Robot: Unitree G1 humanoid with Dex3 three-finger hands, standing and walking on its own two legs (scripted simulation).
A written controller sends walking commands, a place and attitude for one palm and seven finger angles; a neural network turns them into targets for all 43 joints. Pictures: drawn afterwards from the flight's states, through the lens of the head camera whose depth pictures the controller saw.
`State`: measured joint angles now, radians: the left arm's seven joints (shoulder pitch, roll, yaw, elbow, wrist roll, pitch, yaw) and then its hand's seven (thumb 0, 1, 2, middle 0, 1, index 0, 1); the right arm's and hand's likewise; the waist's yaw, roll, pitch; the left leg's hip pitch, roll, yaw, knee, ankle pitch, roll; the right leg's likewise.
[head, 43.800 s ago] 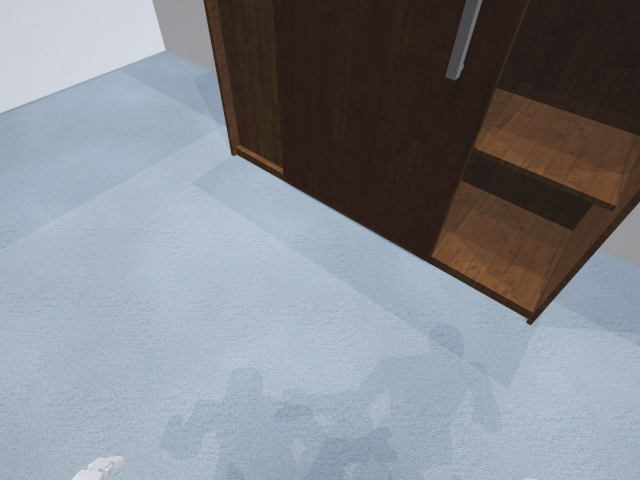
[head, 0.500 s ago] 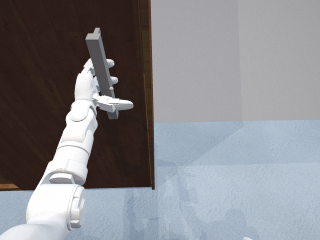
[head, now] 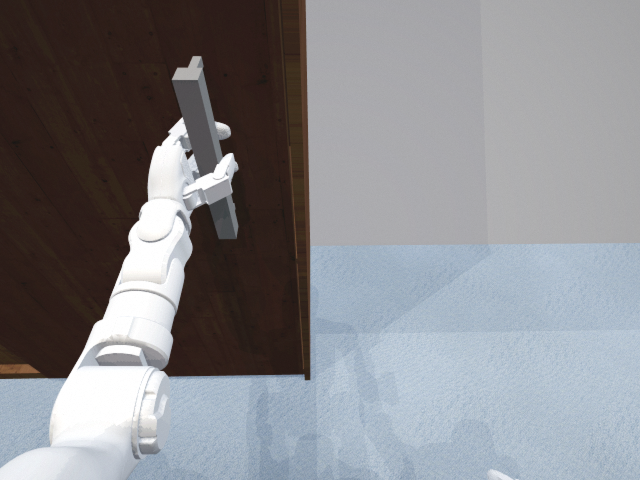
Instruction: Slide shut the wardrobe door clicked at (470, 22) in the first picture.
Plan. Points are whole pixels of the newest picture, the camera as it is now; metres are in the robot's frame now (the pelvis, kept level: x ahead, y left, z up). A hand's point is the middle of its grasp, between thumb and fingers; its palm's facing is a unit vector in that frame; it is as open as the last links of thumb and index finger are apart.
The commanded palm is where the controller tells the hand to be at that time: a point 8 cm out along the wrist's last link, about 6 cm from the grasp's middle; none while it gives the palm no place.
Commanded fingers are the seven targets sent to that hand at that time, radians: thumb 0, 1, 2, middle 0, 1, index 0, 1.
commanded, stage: grip the handle and tug to test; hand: left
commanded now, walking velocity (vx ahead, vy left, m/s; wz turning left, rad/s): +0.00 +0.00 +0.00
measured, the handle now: (214, 158) +0.50 +0.15 +0.14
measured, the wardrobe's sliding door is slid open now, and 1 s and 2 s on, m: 0.00 0.00 0.00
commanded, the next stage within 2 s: tug the door sideways, standing still in 0.74 s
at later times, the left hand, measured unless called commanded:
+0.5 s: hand (222, 177) +0.45 +0.13 +0.15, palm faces +0.03 -1.00 +0.01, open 6.2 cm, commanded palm +0.41 +0.18 +0.15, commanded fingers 0.00 0.90 0.90 -0.45 -1.40 -0.45 -1.40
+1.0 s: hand (223, 178) +0.44 +0.13 +0.15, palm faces +0.04 -1.00 +0.01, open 6.2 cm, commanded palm +0.42 +0.16 +0.15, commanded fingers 0.00 0.90 0.90 -0.45 -1.40 -0.45 -1.40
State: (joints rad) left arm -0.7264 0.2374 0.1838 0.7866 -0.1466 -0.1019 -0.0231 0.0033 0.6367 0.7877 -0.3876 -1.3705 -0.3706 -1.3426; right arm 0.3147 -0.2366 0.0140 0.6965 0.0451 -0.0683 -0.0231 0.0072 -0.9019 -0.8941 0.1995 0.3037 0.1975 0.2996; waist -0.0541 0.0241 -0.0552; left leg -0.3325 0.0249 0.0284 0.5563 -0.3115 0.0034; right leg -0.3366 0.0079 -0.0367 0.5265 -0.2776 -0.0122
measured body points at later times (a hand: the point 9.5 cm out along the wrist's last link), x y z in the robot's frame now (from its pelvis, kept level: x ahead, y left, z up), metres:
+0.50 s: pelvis -0.01 +0.00 +0.00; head +0.02 +0.00 +0.45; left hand +0.44 +0.19 +0.15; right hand +0.06 -0.25 -0.12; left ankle -0.02 +0.12 -0.73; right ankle -0.01 -0.11 -0.73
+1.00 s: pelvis +0.02 +0.00 +0.00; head +0.04 +0.00 +0.45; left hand +0.44 +0.18 +0.15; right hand +0.13 -0.25 -0.11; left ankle -0.02 +0.12 -0.73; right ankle -0.01 -0.11 -0.73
